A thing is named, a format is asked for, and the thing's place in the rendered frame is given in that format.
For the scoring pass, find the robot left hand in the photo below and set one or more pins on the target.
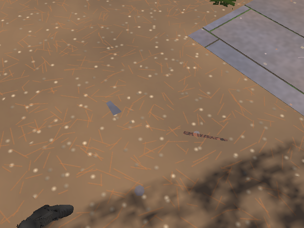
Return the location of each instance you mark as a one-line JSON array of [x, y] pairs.
[[45, 215]]

